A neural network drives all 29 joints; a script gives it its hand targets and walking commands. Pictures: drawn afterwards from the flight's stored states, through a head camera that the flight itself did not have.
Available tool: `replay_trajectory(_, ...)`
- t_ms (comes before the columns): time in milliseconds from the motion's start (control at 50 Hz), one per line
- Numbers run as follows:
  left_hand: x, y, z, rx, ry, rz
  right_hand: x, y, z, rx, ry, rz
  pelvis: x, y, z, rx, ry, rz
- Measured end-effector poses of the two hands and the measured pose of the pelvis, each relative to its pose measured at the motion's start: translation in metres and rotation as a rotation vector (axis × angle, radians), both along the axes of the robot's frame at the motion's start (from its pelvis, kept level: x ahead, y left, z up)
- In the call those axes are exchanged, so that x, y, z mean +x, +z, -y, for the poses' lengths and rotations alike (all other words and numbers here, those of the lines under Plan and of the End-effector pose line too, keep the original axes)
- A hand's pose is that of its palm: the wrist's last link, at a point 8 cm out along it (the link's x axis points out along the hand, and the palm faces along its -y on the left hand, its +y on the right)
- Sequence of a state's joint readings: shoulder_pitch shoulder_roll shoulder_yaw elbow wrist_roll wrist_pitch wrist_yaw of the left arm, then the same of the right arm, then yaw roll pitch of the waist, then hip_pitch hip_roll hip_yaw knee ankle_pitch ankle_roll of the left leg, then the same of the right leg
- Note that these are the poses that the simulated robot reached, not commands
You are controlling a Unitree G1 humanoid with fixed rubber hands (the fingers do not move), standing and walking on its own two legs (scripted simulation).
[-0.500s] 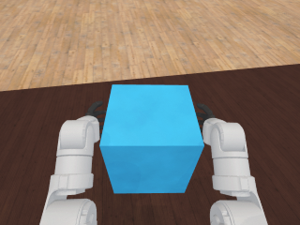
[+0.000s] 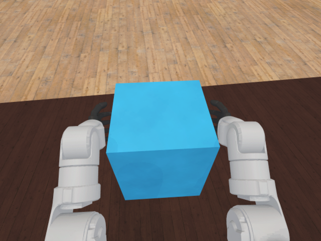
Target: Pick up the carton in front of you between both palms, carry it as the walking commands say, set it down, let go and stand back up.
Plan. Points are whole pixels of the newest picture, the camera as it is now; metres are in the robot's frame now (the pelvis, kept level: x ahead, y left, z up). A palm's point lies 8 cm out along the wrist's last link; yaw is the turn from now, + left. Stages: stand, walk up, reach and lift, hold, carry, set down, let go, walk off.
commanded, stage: carry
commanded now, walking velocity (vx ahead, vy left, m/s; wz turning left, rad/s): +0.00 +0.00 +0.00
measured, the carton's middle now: (160, 143) +0.37 +0.00 +0.03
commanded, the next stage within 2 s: none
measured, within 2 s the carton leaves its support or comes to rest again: neither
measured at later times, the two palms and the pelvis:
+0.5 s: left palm (91, 97) +0.45 +0.18 +0.12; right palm (208, 100) +0.44 -0.12 +0.12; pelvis +0.09 +0.03 +0.00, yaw -1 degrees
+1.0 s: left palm (78, 106) +0.40 +0.19 +0.14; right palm (207, 107) +0.40 -0.11 +0.14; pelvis +0.06 +0.05 +0.00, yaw -1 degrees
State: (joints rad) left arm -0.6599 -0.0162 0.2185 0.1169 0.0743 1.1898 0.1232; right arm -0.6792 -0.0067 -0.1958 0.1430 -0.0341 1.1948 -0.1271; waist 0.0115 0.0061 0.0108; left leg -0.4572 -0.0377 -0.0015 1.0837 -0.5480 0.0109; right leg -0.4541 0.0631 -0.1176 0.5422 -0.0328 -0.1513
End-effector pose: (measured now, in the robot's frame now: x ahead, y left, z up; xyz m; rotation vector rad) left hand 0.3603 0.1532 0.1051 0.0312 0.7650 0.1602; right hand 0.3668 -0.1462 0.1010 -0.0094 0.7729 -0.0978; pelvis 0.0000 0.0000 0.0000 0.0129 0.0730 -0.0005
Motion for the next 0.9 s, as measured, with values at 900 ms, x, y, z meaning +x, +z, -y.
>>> replay_trajectory(900, 0.049, 0.031, -0.038, -0.011, -0.049, 0.035, 0.035, 0.035, -0.038, -0.027, -0.035, 0.034, 0.064, 0.003, -0.046, -0.022, -0.021, 0.040)
